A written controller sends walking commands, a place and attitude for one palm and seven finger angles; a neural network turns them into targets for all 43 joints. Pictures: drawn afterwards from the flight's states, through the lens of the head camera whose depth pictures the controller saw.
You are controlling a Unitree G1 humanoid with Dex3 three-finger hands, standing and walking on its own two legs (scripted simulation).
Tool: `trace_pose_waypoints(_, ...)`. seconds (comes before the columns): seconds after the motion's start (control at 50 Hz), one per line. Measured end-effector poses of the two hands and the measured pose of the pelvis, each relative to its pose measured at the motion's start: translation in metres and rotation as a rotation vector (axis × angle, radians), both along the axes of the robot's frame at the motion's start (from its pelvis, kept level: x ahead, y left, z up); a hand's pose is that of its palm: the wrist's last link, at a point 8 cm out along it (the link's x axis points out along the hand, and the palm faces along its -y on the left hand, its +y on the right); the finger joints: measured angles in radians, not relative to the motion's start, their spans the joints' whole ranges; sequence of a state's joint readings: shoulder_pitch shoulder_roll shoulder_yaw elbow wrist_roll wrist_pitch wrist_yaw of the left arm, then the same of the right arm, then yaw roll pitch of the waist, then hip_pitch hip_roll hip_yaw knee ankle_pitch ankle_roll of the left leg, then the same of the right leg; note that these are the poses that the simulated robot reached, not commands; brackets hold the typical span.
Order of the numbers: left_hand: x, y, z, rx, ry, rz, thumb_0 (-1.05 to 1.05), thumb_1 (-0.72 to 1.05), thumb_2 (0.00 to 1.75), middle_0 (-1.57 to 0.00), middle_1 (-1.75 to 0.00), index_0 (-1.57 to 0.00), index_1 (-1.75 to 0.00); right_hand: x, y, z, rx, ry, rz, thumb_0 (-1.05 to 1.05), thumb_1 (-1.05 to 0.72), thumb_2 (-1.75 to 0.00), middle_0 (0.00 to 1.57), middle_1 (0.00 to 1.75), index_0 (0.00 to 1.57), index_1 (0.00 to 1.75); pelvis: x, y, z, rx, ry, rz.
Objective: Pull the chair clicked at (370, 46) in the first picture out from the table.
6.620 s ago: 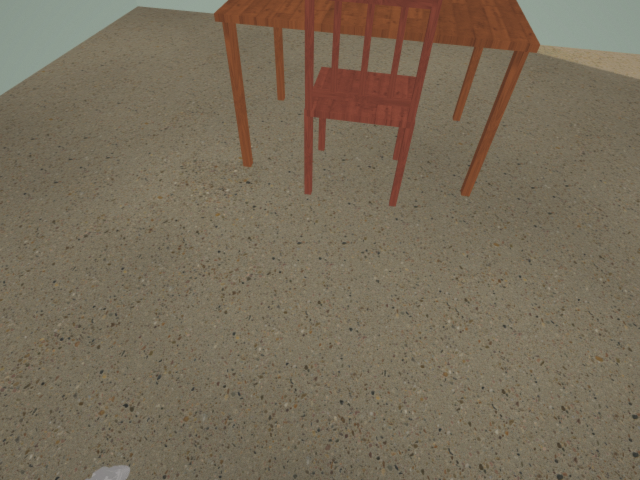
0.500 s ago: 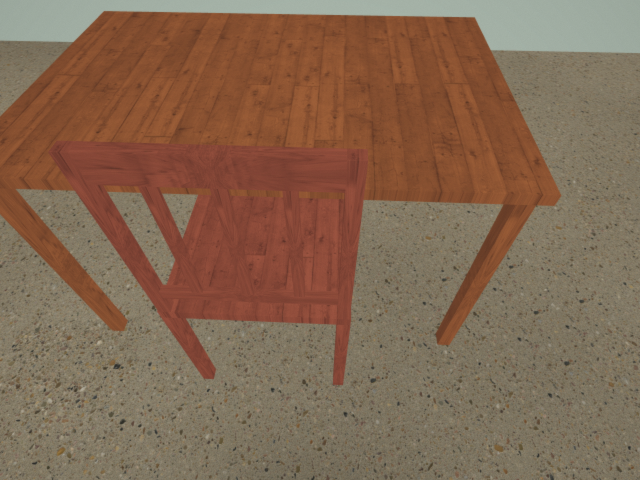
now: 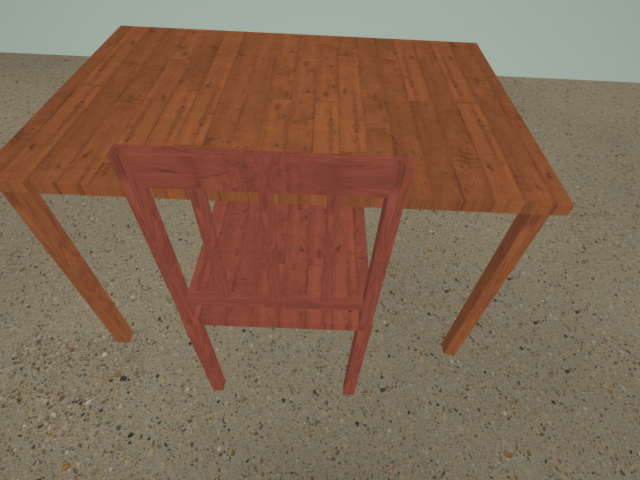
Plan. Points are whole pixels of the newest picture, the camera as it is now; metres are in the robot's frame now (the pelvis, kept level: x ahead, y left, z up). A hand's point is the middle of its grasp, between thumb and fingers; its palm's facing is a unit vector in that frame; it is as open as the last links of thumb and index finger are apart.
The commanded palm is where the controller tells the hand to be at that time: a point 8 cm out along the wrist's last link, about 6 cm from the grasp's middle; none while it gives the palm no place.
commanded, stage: look again from close up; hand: left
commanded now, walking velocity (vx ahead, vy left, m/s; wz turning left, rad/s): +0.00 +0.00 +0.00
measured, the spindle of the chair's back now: (271, 251) +0.51 +0.13 -0.08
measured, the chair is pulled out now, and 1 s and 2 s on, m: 0.00 0.00 0.00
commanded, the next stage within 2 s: none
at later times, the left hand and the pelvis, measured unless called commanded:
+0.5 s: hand out of the picture +0.01 +0.14 -0.17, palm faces +0.02 -0.99 -0.17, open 7.3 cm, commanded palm none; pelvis +0.01 -0.02 +0.00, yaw +0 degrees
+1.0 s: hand out of the picture +0.00 +0.11 -0.17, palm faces +0.03 -0.99 -0.16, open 7.3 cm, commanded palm none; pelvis +0.02 -0.05 +0.01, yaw +1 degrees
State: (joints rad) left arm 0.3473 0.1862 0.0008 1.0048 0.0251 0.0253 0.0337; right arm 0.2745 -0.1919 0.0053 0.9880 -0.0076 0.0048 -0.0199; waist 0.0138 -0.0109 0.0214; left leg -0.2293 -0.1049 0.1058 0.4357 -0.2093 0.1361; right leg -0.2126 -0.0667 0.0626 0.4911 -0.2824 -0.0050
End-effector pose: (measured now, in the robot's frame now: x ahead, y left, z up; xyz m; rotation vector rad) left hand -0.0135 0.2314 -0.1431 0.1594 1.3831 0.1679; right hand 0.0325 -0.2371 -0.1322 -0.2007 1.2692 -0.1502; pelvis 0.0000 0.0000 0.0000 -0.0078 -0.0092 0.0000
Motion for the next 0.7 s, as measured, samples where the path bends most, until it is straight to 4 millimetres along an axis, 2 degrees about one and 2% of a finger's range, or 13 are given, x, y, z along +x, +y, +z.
trace_pose_waypoints(0.12,0.003,-0.003,-0.002,-0.014,0.020,-0.006,0.00,0.91,0.90,-0.20,-0.30,-0.20,-0.30,-0.032,0.001,0.000,-0.006,0.098,-0.033,0.00,-0.92,-0.90,0.20,0.29,0.20,0.30,0.004,0.000,0.002,0.002,-0.005,0.000)
trace_pose_waypoints(0.22,0.010,-0.011,-0.002,-0.024,0.019,-0.013,0.00,0.91,0.90,-0.20,-0.30,-0.20,-0.30,-0.042,0.007,-0.002,0.018,0.130,-0.047,0.00,-0.92,-0.90,0.20,0.29,0.20,0.30,0.007,-0.003,0.003,0.004,-0.006,0.000)
trace_pose_waypoints(0.36,0.018,-0.025,-0.002,-0.035,0.005,-0.012,0.00,0.91,0.90,-0.20,-0.30,-0.20,-0.30,-0.033,0.013,-0.006,0.053,0.118,-0.044,0.00,-0.91,-0.90,0.20,0.29,0.20,0.30,0.011,-0.010,0.004,0.006,-0.006,0.001)
trace_pose_waypoints(0.5,0.019,-0.040,-0.002,-0.046,0.005,-0.001,0.00,0.91,0.90,-0.20,-0.30,-0.20,-0.30,-0.022,-0.001,-0.006,0.044,0.101,-0.036,0.01,-0.93,-0.89,0.21,0.29,0.20,0.30,0.014,-0.019,0.004,0.009,-0.008,0.003)
trace_pose_waypoints(0.7,0.010,-0.058,-0.002,-0.053,0.036,0.013,0.00,0.91,0.90,-0.20,-0.30,-0.20,-0.30,-0.006,-0.021,-0.004,0.029,0.081,-0.024,0.00,-0.92,-0.90,0.20,0.29,0.20,0.30,0.018,-0.034,0.005,0.010,-0.006,0.006)
